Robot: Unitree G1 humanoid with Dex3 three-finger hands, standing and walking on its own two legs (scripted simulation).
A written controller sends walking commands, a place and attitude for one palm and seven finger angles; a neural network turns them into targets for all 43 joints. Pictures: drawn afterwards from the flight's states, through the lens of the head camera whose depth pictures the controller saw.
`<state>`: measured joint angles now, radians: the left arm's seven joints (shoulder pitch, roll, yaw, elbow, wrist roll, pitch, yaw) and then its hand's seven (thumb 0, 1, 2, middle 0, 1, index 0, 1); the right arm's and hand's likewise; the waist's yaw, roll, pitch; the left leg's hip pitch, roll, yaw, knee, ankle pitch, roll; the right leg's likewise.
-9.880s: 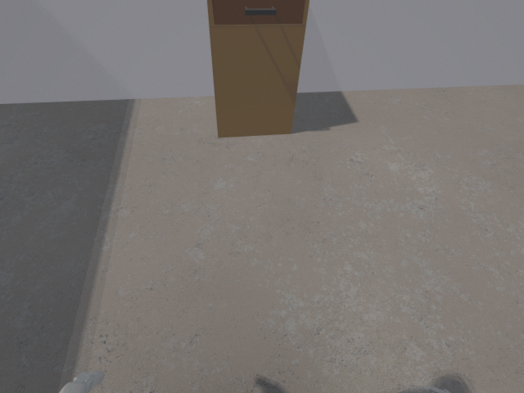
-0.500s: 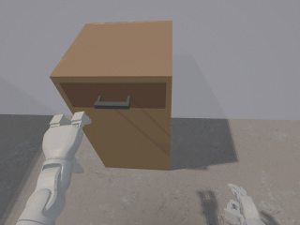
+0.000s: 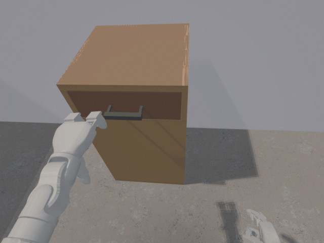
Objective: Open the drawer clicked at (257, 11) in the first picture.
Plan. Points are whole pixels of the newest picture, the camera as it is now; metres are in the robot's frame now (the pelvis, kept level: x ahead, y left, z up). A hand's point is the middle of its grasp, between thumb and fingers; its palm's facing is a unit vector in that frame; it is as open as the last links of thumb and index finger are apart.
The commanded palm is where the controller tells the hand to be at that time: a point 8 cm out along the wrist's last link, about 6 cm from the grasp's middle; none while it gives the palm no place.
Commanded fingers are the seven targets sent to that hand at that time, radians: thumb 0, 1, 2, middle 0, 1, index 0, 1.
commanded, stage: raise the hand with hooked fingers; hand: left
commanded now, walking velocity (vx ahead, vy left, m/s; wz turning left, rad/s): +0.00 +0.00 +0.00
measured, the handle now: (124, 112) +0.53 +0.23 -0.05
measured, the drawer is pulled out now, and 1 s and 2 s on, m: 0.00 0.00 0.00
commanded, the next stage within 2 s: move the hooked fingers above the handle in 0.16 s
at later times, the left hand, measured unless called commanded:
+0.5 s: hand (93, 147) +0.32 +0.22 +0.06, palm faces +0.01 -0.05 -1.00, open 13.8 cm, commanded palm +0.30 +0.24 +0.12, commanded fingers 0.00 -0.50 0.30 -0.30 -1.20 -0.30 -1.20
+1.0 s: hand (105, 130) +0.39 +0.22 +0.04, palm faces +0.01 -0.02 -1.00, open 13.8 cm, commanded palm +0.37 +0.24 +0.10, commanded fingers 0.00 -0.50 0.30 -0.30 -1.20 -0.30 -1.20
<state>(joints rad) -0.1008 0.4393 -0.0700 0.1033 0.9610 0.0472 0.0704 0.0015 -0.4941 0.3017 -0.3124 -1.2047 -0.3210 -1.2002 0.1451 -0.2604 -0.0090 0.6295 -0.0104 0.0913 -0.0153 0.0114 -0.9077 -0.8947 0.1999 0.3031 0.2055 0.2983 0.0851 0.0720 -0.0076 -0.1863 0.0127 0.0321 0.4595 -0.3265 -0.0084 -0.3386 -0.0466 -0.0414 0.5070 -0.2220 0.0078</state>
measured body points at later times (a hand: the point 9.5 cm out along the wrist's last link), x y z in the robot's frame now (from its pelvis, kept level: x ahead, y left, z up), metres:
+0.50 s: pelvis -0.02 +0.00 +0.00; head +0.01 -0.03 +0.45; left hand +0.31 +0.23 +0.11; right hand +0.18 -0.22 -0.12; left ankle -0.06 +0.12 -0.74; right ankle +0.02 -0.13 -0.74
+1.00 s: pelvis -0.02 +0.00 -0.01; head +0.04 -0.02 +0.44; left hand +0.38 +0.22 +0.09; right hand +0.09 -0.27 -0.14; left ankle -0.06 +0.12 -0.74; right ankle +0.02 -0.13 -0.74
